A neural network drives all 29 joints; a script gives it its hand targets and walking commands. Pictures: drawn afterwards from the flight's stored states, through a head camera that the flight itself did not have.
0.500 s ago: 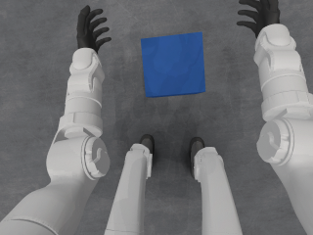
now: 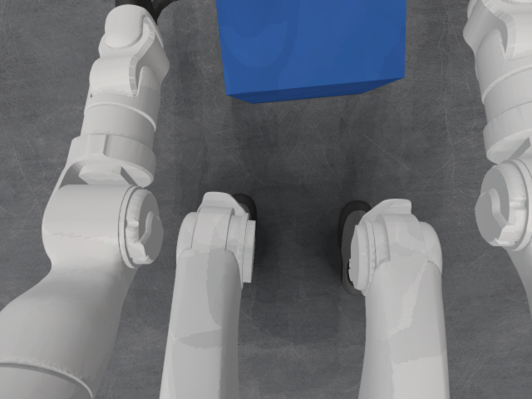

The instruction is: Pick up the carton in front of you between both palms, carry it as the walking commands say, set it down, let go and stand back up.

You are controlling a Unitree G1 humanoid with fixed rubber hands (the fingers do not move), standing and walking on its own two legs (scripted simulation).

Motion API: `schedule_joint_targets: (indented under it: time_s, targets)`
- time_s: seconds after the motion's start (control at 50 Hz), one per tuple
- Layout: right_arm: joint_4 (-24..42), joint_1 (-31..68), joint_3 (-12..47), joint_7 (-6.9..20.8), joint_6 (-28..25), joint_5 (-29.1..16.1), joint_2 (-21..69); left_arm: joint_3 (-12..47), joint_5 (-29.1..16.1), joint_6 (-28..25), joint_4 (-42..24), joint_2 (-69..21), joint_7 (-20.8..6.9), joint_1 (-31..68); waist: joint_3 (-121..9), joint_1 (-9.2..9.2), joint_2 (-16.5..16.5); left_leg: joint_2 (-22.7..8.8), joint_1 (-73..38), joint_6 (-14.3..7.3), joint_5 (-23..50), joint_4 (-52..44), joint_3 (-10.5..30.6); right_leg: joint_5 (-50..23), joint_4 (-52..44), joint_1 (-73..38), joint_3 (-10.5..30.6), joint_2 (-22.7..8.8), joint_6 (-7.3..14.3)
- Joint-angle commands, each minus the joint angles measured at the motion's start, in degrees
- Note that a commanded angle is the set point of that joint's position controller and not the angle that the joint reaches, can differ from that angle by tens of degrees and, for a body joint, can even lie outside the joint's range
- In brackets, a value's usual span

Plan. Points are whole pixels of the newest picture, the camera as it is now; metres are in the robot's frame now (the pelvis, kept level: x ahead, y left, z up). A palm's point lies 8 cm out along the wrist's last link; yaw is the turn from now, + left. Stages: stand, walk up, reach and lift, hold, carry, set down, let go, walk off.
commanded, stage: reach and lift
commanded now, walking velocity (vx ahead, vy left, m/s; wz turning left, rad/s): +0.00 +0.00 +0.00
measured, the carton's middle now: (305, 23) +0.55 +0.00 -0.29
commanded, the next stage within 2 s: none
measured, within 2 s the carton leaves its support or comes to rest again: leaves its support in 1.04 s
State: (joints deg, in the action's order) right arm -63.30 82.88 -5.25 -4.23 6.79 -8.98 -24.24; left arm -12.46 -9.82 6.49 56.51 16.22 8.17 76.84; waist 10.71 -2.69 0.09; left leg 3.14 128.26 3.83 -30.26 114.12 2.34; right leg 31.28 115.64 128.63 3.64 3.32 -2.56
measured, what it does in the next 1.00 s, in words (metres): lowers itself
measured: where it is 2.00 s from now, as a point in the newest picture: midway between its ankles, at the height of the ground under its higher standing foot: (294, 259)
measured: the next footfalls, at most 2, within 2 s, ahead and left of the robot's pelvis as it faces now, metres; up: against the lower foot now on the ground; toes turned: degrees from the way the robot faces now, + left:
none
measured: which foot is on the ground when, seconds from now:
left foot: down 0.00-1.00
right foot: down 0.00-1.00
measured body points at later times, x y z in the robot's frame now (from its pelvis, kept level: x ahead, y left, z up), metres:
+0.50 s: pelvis +0.00 +0.00 -0.05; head +0.38 -0.01 +0.20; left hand +0.55 +0.17 -0.23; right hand +0.57 -0.18 -0.23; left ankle +0.12 +0.13 -0.38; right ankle +0.10 -0.13 -0.38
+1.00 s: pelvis +0.00 +0.00 -0.05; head +0.37 -0.02 +0.20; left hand +0.56 +0.15 -0.22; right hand +0.57 -0.15 -0.23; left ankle +0.11 +0.13 -0.38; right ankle +0.11 -0.13 -0.38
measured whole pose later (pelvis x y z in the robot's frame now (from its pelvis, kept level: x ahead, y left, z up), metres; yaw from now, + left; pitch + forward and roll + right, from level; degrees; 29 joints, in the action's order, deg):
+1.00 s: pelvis +0.00 +0.00 -0.05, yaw +0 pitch +37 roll +2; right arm -65.5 87.5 -7.9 -4.1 8.8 -3.4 -18.3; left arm -17.0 -4.3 8.6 59.3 12.8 7.1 82.5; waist 20.1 -1.3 1.2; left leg 3.2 129.9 3.9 -33.0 125.9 2.2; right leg 34.4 127.6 130.1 2.8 2.4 -1.8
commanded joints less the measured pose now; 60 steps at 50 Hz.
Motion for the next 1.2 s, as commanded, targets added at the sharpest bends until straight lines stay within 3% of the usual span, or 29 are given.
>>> schedule_joint_targets:
  time_s: [0.0,0.08,0.18,0.28,0.34,0.42,0.56,0.64,0.7,0.72,0.74,0.78,0.82,0.9,1.0,1.08,1.12,1.18]
  targets:
    - [1.11,17.72,-0.32,0.04,-1.53,-0.06,-6.82,-0.55,0.37,-1.58,-1.14,7.15,-0.19,16.41,-62.68,-0.81,-3.17,-1.64,-32.42,0.32,10.27,-6.03,-6.82,-8.58,-7.59,-33.13,-5.28,-1.95,0.43]
    - [-1.4,20.89,0.55,0.16,-2.93,-0.66,-7.8,0.02,0.15,-3.01,2.29,8.17,-0.5,19.84,-59.43,-0.67,-2.61,-1.9,-31.64,0.32,11.87,-2.46,-6.01,-9.71,-4.05,-31.09,-4.65,-2.36,0.53]
    - [1.19,25.41,2.89,-0.41,-4.59,-2.73,-9.36,1.86,-2.11,-4.76,0.77,10.21,-0.04,24.39,-61.82,-0.44,-3.45,-1.58,-31.85,-0.13,16.38,1.21,-5.91,-14.65,0.03,-33.05,-4.41,-2.64,0.42]
    - [1.19,20.74,3.88,-0.49,-5.73,-3.4,-7.8,4.24,-3.81,-5.82,1.75,7.53,0.2,19.83,-64.67,0.52,-3.07,-0.96,-35.28,-0.21,24.14,4.16,-5.83,-22.32,2.65,-35.03,-4.6,-1.98,0.2]
    - [2.08,18.15,4.44,-0.61,-5.97,-3.82,-6.56,4.22,-3.79,-6.13,1.17,7.0,0.57,16.9,-66.69,0.06,-3.29,-0.57,-36.2,-0.27,25.98,4.44,-6.11,-24.25,2.9,-35.82,-4.81,-1.65,0.09]
    - [0.89,16.67,4.33,-0.56,-5.51,-3.76,-5.27,3.04,-2.69,-5.96,2.21,6.8,0.67,15.61,-62.36,-0.55,-3.46,-0.61,-32.27,-0.19,21.84,3.51,-6.42,-20.68,1.95,-33.59,-4.44,-1.65,0.08]
    - [-0.29,19.21,4.15,-0.7,-5.33,-3.29,-4.67,3.58,-2.64,-5.79,2.42,5.87,0.4,19.09,-58.35,0.14,-2.91,-0.82,-30.34,-0.15,16.39,2.33,-6.28,-14.92,0.33,-31.15,-4.11,-1.75,0.44]
    - [-0.69,22.53,6.34,-0.41,-5.27,-4.13,-0.7,6.17,-3.88,-5.58,2.38,1.87,0.17,22.69,-57.61,0.47,-2.64,-0.26,-30.99,-0.26,14.92,1.74,-6.21,-13.29,-0.23,-31.3,-4.25,-1.41,0.71]
    - [-1.26,24.09,5.77,-0.29,-5.12,-2.32,2.5,5.1,-1.83,-5.47,3.02,-1.12,0.19,24.12,-56.53,0.58,-2.52,0.51,-31.97,-0.24,14.33,1.51,-6.17,-12.57,-0.59,-31.58,-4.52,-0.67,0.71]
    - [-1.28,24.38,5.19,-0.11,-4.93,-1.16,4.21,4.64,-0.79,-5.38,2.68,-2.84,-0.08,24.69,-55.95,0.68,-2.41,0.88,-32.27,-0.24,14.12,1.53,-6.19,-12.35,-0.68,-31.83,-4.67,-0.38,0.69]
    - [-0.17,27.65,7.53,1.48,-4.73,-1.22,13.51,7.52,-0.97,-5.06,1.02,-12.22,-1.75,28.51,-56.12,1.03,-2.29,1.47,-32.49,-0.55,14.31,1.58,-6.19,-12.58,-0.81,-31.86,-4.74,0.2,0.92]
    - [-0.71,33.02,10.61,5.64,-3.81,-0.63,31.97,10.45,0.01,-3.95,0.65,-29.37,-5.97,35.38,-54.68,1.28,-2.67,2.51,-31.1,-0.9,14.19,2.27,-6.31,-12.66,-0.33,-30.56,-4.85,1.36,1.22]
    - [0.47,34.2,9.93,10.13,-2.05,1.81,45.76,10.67,2.23,-1.77,-0.82,-42.59,-10.44,39.12,-51.68,1.56,-2.7,3.53,-29.68,-0.97,12.94,3.05,-6.66,-11.92,0.54,-28.62,-5.43,2.27,1.65]
    - [3.77,31.25,7.41,14.83,0.66,4.06,56.61,10.63,4.36,1.33,-5.17,-52.33,-15.67,38.75,-50.97,1.82,-1.97,4.37,-26.71,-1.72,13.71,3.65,-7.7,-13.38,1.28,-25.88,-6.93,2.91,2.19]
    - [13.66,32.39,11.74,15.56,1.52,0.71,62.69,14.37,0.66,2.61,-10.32,-60.73,-16.59,37.16,-64.51,2.1,-2.13,4.78,-32.28,-2.13,22.85,5.02,-7.98,-22.24,2.43,-31.26,-7.62,3.23,2.0]
    - [25.56,35.06,18.07,14.12,2.82,-2.27,68.49,19.72,-2.53,4.28,-18.09,-66.13,-15.64,37.08,-86.98,1.87,-4.16,5.19,-38.39,-1.41,30.85,4.55,-8.83,-32.72,2.48,-45.61,-7.96,3.95,1.71]
    - [30.07,34.13,19.35,13.8,4.6,-1.94,71.21,21.54,-2.38,5.86,-22.09,-67.14,-15.76,37.56,-96.11,1.84,-4.57,5.57,-39.25,-1.13,31.79,3.22,-9.15,-35.93,1.57,-51.37,-8.24,4.34,1.45]
    - [31.66,28.95,20.41,12.59,7.26,-0.45,75.92,23.79,-0.67,7.72,-26.64,-69.3,-14.95,35.67,-99.2,1.83,-4.42,6.46,-39.49,-0.76,28.79,0.01,-9.87,-32.98,-1.84,-51.4,-9.14,5.44,0.75]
